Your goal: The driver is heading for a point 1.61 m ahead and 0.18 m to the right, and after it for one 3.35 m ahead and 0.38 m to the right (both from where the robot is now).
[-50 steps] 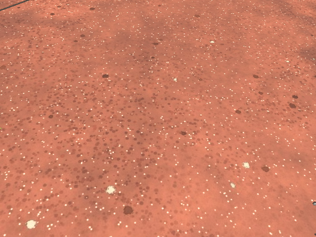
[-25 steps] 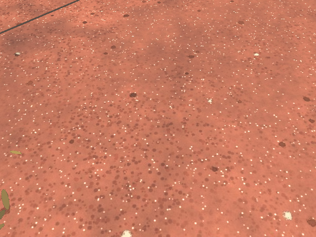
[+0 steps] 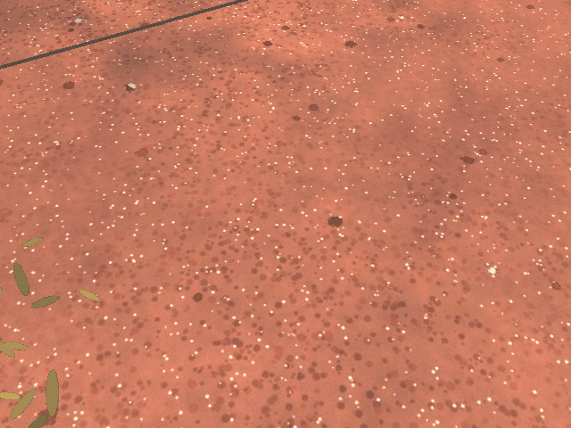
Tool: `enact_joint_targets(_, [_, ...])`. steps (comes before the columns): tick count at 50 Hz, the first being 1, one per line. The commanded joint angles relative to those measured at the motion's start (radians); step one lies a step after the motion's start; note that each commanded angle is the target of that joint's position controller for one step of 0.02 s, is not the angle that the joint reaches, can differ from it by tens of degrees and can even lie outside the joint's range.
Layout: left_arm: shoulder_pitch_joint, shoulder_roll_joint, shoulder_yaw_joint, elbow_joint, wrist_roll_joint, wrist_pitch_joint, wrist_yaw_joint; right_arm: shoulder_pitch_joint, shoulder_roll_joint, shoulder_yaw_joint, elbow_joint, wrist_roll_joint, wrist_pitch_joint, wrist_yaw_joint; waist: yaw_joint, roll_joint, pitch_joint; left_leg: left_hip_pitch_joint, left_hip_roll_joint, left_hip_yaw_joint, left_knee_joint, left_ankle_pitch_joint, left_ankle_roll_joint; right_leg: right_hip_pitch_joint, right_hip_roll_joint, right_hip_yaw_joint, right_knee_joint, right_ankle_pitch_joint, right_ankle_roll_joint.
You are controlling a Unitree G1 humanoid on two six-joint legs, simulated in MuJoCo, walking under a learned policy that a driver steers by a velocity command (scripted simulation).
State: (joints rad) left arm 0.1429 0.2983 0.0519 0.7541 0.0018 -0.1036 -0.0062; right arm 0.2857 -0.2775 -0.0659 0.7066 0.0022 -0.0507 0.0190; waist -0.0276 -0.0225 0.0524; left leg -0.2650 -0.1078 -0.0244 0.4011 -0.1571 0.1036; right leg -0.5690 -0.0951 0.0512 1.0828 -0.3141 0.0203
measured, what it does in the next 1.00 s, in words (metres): walks ahead: right foot, then left foot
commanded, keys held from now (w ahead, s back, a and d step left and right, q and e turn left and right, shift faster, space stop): w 0.20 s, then s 0.40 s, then w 0.40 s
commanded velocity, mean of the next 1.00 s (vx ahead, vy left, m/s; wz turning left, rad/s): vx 0.23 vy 0.00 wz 0.09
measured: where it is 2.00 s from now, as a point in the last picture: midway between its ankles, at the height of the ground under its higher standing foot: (311, 281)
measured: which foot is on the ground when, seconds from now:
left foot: down 0.00-0.30, up 0.32-0.72, down 0.74-1.00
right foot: up 0.00-0.26, down 0.28-0.74, up 0.76-1.00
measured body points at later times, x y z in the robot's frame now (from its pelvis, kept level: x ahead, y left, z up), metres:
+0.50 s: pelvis +0.23 -0.07 -0.01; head +0.27 -0.08 +0.44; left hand +0.37 +0.19 -0.12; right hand +0.35 -0.34 -0.13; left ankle +0.19 +0.09 -0.69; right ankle +0.32 -0.16 -0.74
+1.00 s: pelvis +0.27 -0.04 +0.01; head +0.27 -0.01 +0.46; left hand +0.41 +0.25 -0.11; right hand +0.26 -0.31 -0.11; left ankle +0.21 +0.08 -0.74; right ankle +0.37 -0.19 -0.69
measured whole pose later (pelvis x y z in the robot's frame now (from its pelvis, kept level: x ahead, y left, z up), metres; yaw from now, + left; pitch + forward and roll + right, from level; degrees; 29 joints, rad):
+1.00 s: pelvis +0.27 -0.04 +0.01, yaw +3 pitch +1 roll -2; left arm 0.10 0.31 0.09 0.92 -0.02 -0.04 -0.01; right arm 0.45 -0.23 -0.06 0.93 0.00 -0.06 -0.04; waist -0.06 -0.02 -0.03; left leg -0.05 0.04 -0.02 0.25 -0.22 0.01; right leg -0.52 -0.04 0.00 0.74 -0.13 0.01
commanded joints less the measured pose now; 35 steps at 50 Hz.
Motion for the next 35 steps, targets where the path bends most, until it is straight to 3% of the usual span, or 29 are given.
enact_joint_targets(1, [0.024, 0.060, 0.013, -0.046, 0.010, 0.012, 0.004, -0.024, -0.147, -0.035, -0.065, 0.000, -0.025, -0.017, 0.031, 0.056, -0.075, 0.044, 0.266, -0.217, -0.202, 0.308, 0.190, -0.038, -0.029, -0.009, -0.139, 0.138, 0.035])
enact_joint_targets(5, [-0.110, 0.039, 0.000, -0.070, 0.001, 0.006, -0.006, 0.024, -0.157, -0.035, -0.033, 0.007, -0.024, -0.024, -0.032, 0.082, -0.042, 0.029, 0.216, -0.134, -0.208, 0.174, 0.126, 0.029, 0.015, -0.030, -0.425, 0.424, 0.036])
enact_joint_targets(8, [-0.180, 0.055, 0.002, -0.091, -0.011, -0.001, -0.018, 0.074, -0.164, -0.036, -0.001, 0.012, -0.022, -0.020, -0.062, 0.090, -0.013, 0.101, 0.260, -0.173, -0.190, 0.107, 0.120, 0.013, 0.030, -0.021, -0.511, 0.446, 0.016])
enact_joint_targets(10, [-0.206, 0.068, 0.006, -0.106, -0.010, -0.008, -0.027, 0.096, -0.166, -0.037, 0.016, 0.014, -0.016, -0.022, -0.065, 0.093, -0.003, 0.191, 0.298, -0.204, -0.146, 0.137, 0.114, -0.027, 0.037, -0.016, -0.554, 0.381, -0.011])
enact_joint_targets(12, [-0.167, 0.083, 0.014, -0.098, 0.010, -0.018, -0.034, 0.088, -0.160, -0.036, 0.028, 0.005, -0.001, -0.031, -0.037, 0.112, -0.013, 0.257, 0.294, -0.205, -0.044, 0.360, 0.076, 0.013, 0.064, -0.027, -0.607, 0.327, -0.044])
enact_joint_targets(13, [-0.103, 0.094, 0.021, -0.078, 0.020, -0.026, -0.035, 0.069, -0.159, -0.035, 0.025, 0.004, 0.005, -0.035, 0.000, 0.123, -0.055, 0.268, 0.267, -0.190, 0.039, 0.512, 0.048, 0.105, 0.093, -0.051, -0.641, 0.356, -0.064])
enact_joint_targets(14, [-0.002, 0.119, 0.033, -0.047, 0.032, -0.034, -0.033, 0.052, -0.150, -0.029, 0.016, 0.003, 0.006, -0.038, 0.051, 0.113, -0.131, 0.245, 0.211, -0.157, 0.163, 0.607, 0.007, 0.271, 0.096, -0.068, -0.675, 0.525, -0.090])
enact_joint_targets(15, [0.124, 0.177, 0.041, -0.029, 0.048, -0.040, -0.028, 0.045, -0.109, -0.012, -0.013, -0.016, 0.004, -0.041, 0.093, 0.039, -0.280, 0.098, 0.144, -0.124, 0.385, 0.396, -0.047, 0.558, -0.055, 0.065, -0.587, 0.953, -0.150])
enact_joint_targets(16, [0.171, 0.185, 0.037, -0.009, 0.055, -0.026, -0.026, 0.223, -0.021, 0.015, 0.013, -0.012, -0.004, -0.035, 0.047, -0.228, -0.450, -0.195, 0.013, -0.092, 0.759, -0.384, -0.139, 0.905, -0.331, 0.363, -0.531, 1.334, -0.360])
enact_joint_targets(17, [0.207, 0.093, 0.014, 0.005, 0.022, -0.013, -0.033, 0.247, -0.102, 0.002, 0.047, 0.002, -0.001, -0.031, 0.081, -0.174, -0.538, -0.226, 0.022, -0.211, 0.837, -0.563, -0.157, 0.918, -0.333, 0.437, -0.546, 1.304, -0.380])
enact_joint_targets(18, [0.129, 0.085, 0.010, -0.006, 0.006, -0.003, -0.034, 0.153, -0.152, -0.011, 0.030, 0.021, 0.010, -0.032, 0.085, -0.116, -0.421, -0.274, 0.066, -0.213, 0.868, -0.537, -0.169, 0.829, -0.292, 0.335, -0.563, 1.218, -0.338])
enact_joint_targets(20, [-0.010, 0.054, -0.005, -0.015, 0.003, 0.018, -0.026, 0.046, -0.143, -0.014, 0.015, 0.007, 0.046, -0.049, 0.046, -0.029, -0.242, -0.274, 0.127, -0.142, 0.764, -0.459, -0.189, 0.586, -0.217, 0.230, -0.629, 1.040, -0.284])
enact_joint_targets(22, [-0.077, 0.064, -0.005, -0.006, 0.016, 0.041, -0.025, 0.075, -0.103, -0.011, 0.028, 0.008, 0.091, -0.059, -0.006, -0.081, -0.177, -0.129, 0.145, -0.090, 0.621, -0.404, -0.200, 0.380, -0.155, 0.157, -0.699, 0.899, -0.257])
enact_joint_targets(24, [-0.108, 0.091, 0.005, 0.001, 0.022, 0.058, -0.018, 0.099, -0.077, -0.006, 0.042, 0.004, 0.106, -0.071, -0.017, -0.118, -0.185, -0.048, 0.134, -0.051, 0.532, -0.350, -0.213, 0.321, -0.138, 0.109, -0.722, 0.913, -0.264])
enact_joint_targets(27, [-0.100, 0.135, 0.021, 0.024, 0.011, 0.081, 0.000, 0.068, -0.099, -0.014, 0.044, -0.002, 0.117, -0.081, 0.004, -0.113, -0.214, -0.044, 0.133, -0.037, 0.523, -0.272, -0.206, 0.341, -0.166, 0.116, -0.734, 0.835, -0.278])
enact_joint_targets(30, [-0.111, 0.135, 0.022, 0.044, 0.014, 0.108, 0.021, 0.026, -0.104, -0.021, 0.045, -0.004, 0.125, -0.090, 0.018, -0.099, -0.173, -0.077, 0.137, -0.035, 0.560, -0.287, -0.189, 0.313, -0.180, 0.136, -0.764, 0.628, -0.285])
enact_joint_targets(32, [-0.121, 0.093, 0.011, 0.058, 0.010, 0.116, 0.027, 0.028, -0.078, -0.015, 0.059, -0.001, 0.116, -0.084, 0.019, -0.098, -0.181, -0.015, 0.168, -0.033, 0.440, -0.248, -0.168, 0.272, -0.147, 0.131, -0.826, 0.133, -0.249])
enact_joint_targets(33, [-0.130, 0.083, 0.008, 0.068, 0.005, 0.118, 0.025, 0.036, -0.058, -0.010, 0.069, -0.003, 0.108, -0.075, 0.010, -0.138, -0.165, 0.038, 0.157, -0.005, 0.341, -0.222, -0.158, 0.234, -0.121, 0.126, -0.849, -0.059, -0.220])
enact_joint_targets(35, [-0.114, 0.096, 0.012, 0.090, -0.013, 0.127, 0.026, 0.091, -0.053, -0.013, 0.109, -0.009, 0.093, -0.056, -0.021, -0.147, -0.129, 0.178, 0.099, 0.086, 0.153, -0.139, -0.124, 0.147, -0.077, 0.093, -0.845, -0.289, -0.160])
Keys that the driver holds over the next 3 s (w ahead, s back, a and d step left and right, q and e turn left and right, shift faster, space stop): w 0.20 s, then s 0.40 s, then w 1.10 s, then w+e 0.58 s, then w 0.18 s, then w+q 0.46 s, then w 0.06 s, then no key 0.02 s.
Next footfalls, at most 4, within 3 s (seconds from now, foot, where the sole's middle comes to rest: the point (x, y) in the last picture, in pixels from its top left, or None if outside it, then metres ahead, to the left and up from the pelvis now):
0.28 right None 0.36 -0.16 -0.78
0.74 left None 0.25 0.08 -0.78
1.16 right None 0.44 -0.18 -0.78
1.66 left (258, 299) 0.78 0.06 -0.78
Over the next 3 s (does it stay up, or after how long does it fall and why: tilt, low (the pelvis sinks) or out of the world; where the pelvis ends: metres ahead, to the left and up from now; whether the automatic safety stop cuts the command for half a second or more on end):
stays up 1.38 -0.13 0.00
